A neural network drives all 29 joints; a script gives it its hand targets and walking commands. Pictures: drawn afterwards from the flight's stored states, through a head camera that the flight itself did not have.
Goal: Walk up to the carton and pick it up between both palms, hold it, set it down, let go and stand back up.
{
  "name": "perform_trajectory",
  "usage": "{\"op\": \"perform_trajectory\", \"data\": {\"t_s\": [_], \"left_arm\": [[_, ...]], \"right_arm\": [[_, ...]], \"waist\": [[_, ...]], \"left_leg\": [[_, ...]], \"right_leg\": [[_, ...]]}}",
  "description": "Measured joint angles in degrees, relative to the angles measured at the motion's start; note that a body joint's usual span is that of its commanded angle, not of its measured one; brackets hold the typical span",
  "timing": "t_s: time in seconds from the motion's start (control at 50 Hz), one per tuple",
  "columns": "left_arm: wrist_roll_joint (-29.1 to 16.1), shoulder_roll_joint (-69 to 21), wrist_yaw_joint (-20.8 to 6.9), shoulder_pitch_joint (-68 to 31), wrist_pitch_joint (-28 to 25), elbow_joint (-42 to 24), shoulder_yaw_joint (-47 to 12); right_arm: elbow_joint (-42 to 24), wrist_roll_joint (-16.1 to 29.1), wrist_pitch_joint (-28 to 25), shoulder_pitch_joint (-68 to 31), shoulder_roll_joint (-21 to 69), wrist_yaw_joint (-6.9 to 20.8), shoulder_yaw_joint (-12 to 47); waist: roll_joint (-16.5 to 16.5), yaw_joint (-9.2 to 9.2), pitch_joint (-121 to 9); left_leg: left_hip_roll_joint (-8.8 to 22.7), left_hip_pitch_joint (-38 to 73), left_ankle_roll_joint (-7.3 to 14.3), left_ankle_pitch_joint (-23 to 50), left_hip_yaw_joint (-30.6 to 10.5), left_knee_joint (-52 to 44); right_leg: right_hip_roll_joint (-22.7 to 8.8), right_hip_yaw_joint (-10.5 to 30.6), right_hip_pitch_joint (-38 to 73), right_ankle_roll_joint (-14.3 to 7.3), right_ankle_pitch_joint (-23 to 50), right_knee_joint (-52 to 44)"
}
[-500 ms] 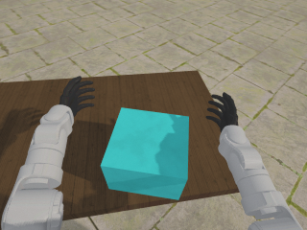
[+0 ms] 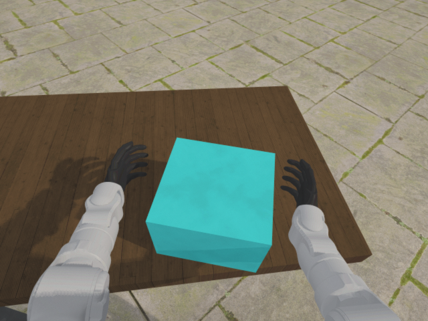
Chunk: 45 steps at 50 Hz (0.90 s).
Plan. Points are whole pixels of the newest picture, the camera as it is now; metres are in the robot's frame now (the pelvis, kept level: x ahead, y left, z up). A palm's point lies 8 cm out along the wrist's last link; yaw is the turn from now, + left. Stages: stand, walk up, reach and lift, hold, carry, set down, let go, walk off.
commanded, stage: reach and lift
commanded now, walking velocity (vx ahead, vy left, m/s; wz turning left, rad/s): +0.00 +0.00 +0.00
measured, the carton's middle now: (215, 203) +0.37 +0.01 -0.01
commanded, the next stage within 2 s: none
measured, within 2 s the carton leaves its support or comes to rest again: neither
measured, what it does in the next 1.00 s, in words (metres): stands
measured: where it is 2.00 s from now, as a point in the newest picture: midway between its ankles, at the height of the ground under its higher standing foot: outside the picture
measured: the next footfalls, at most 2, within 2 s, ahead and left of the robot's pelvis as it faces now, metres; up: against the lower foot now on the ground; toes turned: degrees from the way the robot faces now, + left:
none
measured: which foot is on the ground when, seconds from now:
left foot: down 0.00-1.00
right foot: down 0.00-1.00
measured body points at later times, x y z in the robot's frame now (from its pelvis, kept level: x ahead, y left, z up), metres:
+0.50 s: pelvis -0.02 +0.01 -0.02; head +0.03 +0.05 +0.43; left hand +0.42 +0.18 +0.02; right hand +0.36 -0.16 +0.02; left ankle +0.05 +0.12 -0.73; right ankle -0.03 -0.14 -0.73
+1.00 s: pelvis -0.01 +0.01 -0.01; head +0.05 +0.05 +0.44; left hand +0.42 +0.15 +0.02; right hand +0.35 -0.15 +0.01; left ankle +0.05 +0.12 -0.73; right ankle -0.03 -0.14 -0.73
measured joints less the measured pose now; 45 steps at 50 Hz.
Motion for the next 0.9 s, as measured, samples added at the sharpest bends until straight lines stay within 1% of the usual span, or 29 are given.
{"op": "perform_trajectory", "data": {"t_s": [0.1,0.2,0.28,0.38,0.46,0.52,0.58,0.72,0.78,0.9], "left_arm": [[0.9,-0.8,0.8,-2.7,-3.9,4.6,-0.6],[1.6,-2.0,1.2,-4.6,-5.0,7.7,0.0],[1.1,-2.2,1.6,-5.9,-5.3,9.6,-0.4],[-0.4,-2.3,2.6,-7.8,-6.1,11.9,-1.9],[-1.0,-2.9,3.3,-8.8,-6.5,13.4,-3.0],[-0.6,-3.5,3.7,-8.7,-6.6,13.1,-3.7],[1.1,-4.6,3.8,-7.7,-6.4,11.2,-2.8],[8.0,-8.0,3.9,-4.7,-5.7,6.4,2.9],[10.5,-8.5,3.9,-4.7,-5.5,6.1,5.3],[14.1,-8.9,3.4,-4.9,-5.8,5.8,8.8]], "right_arm": [[7.8,0.8,-4.8,-3.7,0.0,0.5,0.0],[12.3,3.0,-7.5,-4.9,-0.8,0.5,1.3],[13.7,3.7,-8.0,-5.5,-1.2,0.4,1.5],[13.5,3.6,-7.3,-6.8,-1.1,0.9,1.1],[13.8,2.8,-6.5,-8.3,-0.4,1.0,0.0],[14.3,1.8,-6.2,-9.6,0.3,1.0,-1.3],[15.2,0.8,-6.7,-10.2,0.8,0.7,-2.2],[15.0,-2.7,-9.2,-8.0,2.9,-0.6,-5.3],[14.2,-5.4,-10.0,-7.1,3.9,-1.0,-7.5],[12.9,-11.0,-11.1,-6.5,5.2,-0.6,-11.9]], "waist": [[0.7,-0.72,-2.1],[1.3,-0.72,-2.8],[1.5,-0.77,-3.4],[1.3,-0.91,-4.2],[1.1,-0.97,-5.1],[1.2,-1.21,-5.6],[1.3,-1.16,-5.3],[1.3,-0.53,-3.6],[1.2,-0.21,-2.7],[0.9,-0.29,-1.9]], "left_leg": [[0.2,-4.4,0.2,-0.8,-0.3,2.9],[0.4,-6.0,0.6,-1.4,-0.1,4.5],[0.3,-7.2,0.8,-1.4,0.0,5.4],[0.1,-9.3,1.0,-1.4,-0.1,6.5],[-0.1,-11.1,1.1,-1.5,-0.3,7.3],[-0.1,-12.1,1.1,-1.7,-0.7,7.8],[-0.1,-11.8,1.0,-1.9,-0.9,7.9],[0.3,-8.9,0.8,-2.0,-0.7,6.6],[0.2,-7.9,0.8,-1.9,-0.7,6.1],[-0.2,-7.2,0.7,-1.5,-0.9,5.2]], "right_leg": [[0.2,-0.1,-4.1,0.3,-0.6,2.5],[0.3,0.2,-5.7,0.6,-0.7,3.6],[0.3,0.4,-7.0,0.8,-0.8,4.6],[0.1,0.5,-9.3,1.0,-1.1,6.2],[0.0,0.3,-11.1,1.0,-1.3,7.2],[0.0,0.1,-11.9,1.0,-1.4,7.5],[0.1,-0.1,-11.4,1.1,-1.3,7.0],[0.5,0.3,-8.3,0.9,-0.7,4.8],[0.4,0.3,-7.4,0.9,-0.7,4.5],[0.1,0.1,-6.9,0.8,-0.7,4.3]]}}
